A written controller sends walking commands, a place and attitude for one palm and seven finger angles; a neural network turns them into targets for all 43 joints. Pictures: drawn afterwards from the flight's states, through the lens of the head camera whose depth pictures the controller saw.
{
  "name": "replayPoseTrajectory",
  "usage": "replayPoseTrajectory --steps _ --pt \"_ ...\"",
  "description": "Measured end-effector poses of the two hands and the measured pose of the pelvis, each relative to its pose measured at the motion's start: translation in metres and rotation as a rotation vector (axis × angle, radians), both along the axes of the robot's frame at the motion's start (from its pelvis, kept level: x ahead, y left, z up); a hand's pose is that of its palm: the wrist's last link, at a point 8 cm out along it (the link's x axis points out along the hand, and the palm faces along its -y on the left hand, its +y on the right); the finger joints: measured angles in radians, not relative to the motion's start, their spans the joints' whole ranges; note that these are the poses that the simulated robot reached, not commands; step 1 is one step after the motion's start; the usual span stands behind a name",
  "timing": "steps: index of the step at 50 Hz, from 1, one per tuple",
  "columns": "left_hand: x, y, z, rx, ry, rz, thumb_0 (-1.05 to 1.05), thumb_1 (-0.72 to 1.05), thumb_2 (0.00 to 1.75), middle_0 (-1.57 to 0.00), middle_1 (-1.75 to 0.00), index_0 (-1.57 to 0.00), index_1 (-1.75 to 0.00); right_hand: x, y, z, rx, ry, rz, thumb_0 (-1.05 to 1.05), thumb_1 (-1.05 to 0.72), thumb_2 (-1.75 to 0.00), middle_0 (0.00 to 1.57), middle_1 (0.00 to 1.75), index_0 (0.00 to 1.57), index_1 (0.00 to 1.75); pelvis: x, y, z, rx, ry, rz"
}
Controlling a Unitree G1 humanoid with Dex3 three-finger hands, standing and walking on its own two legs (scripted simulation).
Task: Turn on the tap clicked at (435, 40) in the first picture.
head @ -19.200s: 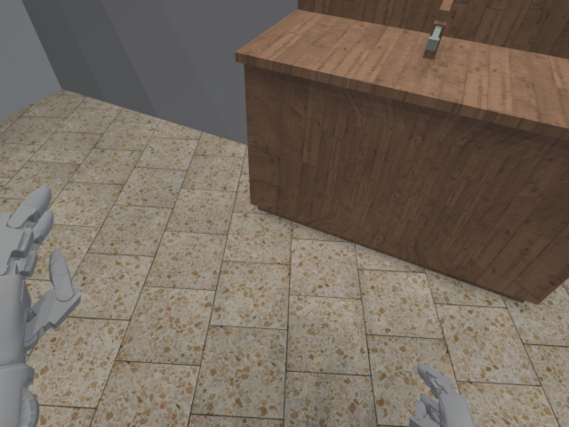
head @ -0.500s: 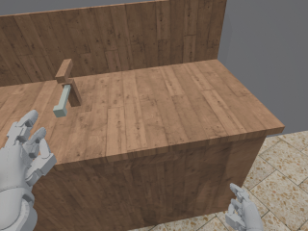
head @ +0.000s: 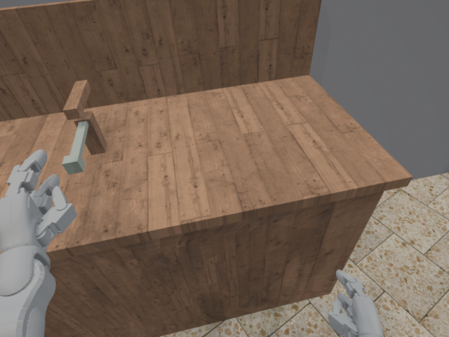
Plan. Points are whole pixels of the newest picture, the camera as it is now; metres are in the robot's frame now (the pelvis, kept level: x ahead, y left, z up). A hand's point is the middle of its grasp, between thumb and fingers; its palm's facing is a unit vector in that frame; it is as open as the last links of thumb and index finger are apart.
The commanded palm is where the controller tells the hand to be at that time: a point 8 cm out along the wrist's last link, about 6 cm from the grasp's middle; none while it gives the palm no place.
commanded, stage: reach beside the lever's end, fingers flat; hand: left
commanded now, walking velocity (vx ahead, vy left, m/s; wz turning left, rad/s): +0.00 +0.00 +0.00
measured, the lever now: (73, 164) +0.37 +0.35 +0.14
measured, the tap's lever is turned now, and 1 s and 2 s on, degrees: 2 2 3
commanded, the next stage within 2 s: push the lever round in 1.64 s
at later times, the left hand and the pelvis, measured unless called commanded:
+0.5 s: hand (59, 199) +0.26 +0.30 +0.16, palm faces +0.53 -0.85 -0.09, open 7.6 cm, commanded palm +0.22 +0.34 +0.16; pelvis +0.00 +0.01 +0.00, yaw +0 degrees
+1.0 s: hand (61, 181) +0.32 +0.34 +0.14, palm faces +0.57 -0.81 -0.11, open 7.8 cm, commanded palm +0.28 +0.38 +0.14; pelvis +0.00 +0.01 +0.00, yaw +0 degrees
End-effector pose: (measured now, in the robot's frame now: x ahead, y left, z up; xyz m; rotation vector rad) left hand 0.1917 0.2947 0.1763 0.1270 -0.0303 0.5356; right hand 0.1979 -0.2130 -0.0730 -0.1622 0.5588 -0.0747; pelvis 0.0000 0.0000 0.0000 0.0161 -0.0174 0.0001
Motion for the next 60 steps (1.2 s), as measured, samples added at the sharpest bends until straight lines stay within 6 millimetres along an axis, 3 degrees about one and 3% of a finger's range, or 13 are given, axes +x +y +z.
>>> replayPoseTrajectory --steps 14,27,42,50,60 --pt "-0.004 0.032 -0.009 -0.004 -0.014 0.056 0.01 0.89 0.90 -0.19 -0.26 -0.19 -0.26 0.001 0.006 0.001 -0.036 0.021 0.003 0.01 -0.90 -0.89 0.20 0.30 0.20 0.30 0.005 0.011 0.001 -0.006 -0.007 0.008" --pt "0.028 0.042 -0.014 -0.034 0.012 0.026 0.01 0.89 0.90 -0.18 -0.23 -0.18 -0.23 -0.010 0.010 -0.002 -0.023 0.047 -0.022 0.01 -0.90 -0.89 0.20 0.30 0.20 0.30 -0.002 0.014 0.002 -0.005 0.006 0.002" --pt "0.061 0.060 -0.022 -0.041 0.031 0.051 0.01 0.89 0.90 -0.17 -0.19 -0.16 -0.19 -0.033 -0.012 -0.012 -0.063 0.130 -0.069 0.01 -0.90 -0.89 0.20 0.30 0.20 0.30 -0.004 0.012 0.002 -0.006 0.029 -0.003" --pt "0.078 0.078 -0.031 -0.050 0.076 0.081 0.01 0.89 0.90 -0.16 -0.17 -0.16 -0.17 -0.048 -0.024 -0.017 -0.077 0.179 -0.103 0.01 -0.90 -0.89 0.20 0.30 0.20 0.30 -0.003 0.011 0.001 -0.010 0.054 -0.008" --pt "0.099 0.083 -0.037 -0.050 0.065 0.049 0.01 0.89 0.90 -0.15 -0.15 -0.15 -0.15 -0.068 -0.028 -0.027 -0.080 0.253 -0.132 0.01 -0.90 -0.89 0.20 0.30 0.20 0.30 0.001 0.013 0.000 -0.012 0.081 -0.009"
